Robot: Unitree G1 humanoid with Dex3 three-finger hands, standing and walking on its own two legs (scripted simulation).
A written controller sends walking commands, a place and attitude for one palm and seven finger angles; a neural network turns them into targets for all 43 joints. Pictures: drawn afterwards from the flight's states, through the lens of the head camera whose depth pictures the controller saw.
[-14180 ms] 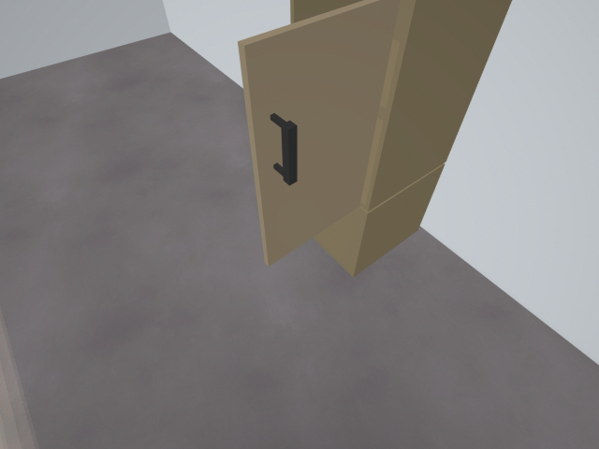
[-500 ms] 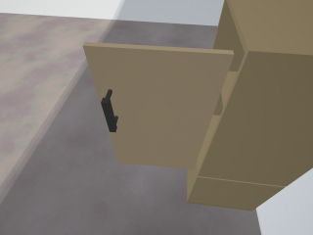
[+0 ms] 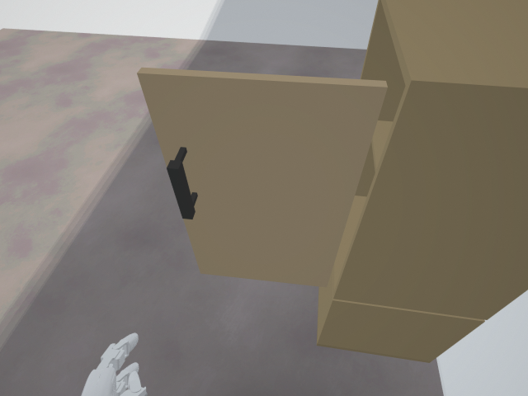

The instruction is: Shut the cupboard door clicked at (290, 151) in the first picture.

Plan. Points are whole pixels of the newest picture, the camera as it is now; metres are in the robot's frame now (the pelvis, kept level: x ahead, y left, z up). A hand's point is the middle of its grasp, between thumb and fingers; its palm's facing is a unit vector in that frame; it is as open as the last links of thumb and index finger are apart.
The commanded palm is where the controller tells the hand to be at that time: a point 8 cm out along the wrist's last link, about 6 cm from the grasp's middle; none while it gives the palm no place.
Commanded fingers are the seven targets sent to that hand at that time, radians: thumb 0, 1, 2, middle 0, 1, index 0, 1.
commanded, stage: raise the hand and make a fist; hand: left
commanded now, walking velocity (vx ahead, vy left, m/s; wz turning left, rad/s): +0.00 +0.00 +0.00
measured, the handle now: (185, 184) +0.46 +0.17 +0.06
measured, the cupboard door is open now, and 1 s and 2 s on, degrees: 92 92 92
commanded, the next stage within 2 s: bring the fist close to the handle in 1.78 s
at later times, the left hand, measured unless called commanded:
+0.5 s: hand (155, 382) +0.15 +0.16 -0.02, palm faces -0.10 -0.99 -0.05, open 5.1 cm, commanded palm +0.13 +0.22 -0.01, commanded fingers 0.00 0.90 0.90 -0.79 -0.94 -0.79 -0.94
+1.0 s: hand (134, 346) +0.19 +0.19 +0.02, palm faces -0.07 -1.00 -0.04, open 3.2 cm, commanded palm +0.16 +0.24 +0.03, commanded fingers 0.00 0.90 0.90 -1.25 -1.44 -1.25 -1.44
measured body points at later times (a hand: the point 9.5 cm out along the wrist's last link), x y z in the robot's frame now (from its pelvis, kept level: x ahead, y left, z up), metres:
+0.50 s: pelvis -0.05 -0.03 -0.08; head +0.01 -0.02 +0.37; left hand +0.15 +0.21 -0.01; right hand +0.18 -0.24 -0.14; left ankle -0.03 +0.10 -0.73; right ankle +0.01 -0.12 -0.73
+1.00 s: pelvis -0.02 +0.01 -0.05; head +0.02 +0.01 +0.40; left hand +0.18 +0.24 +0.03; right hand +0.17 -0.23 -0.11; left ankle -0.03 +0.10 -0.73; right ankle +0.01 -0.12 -0.73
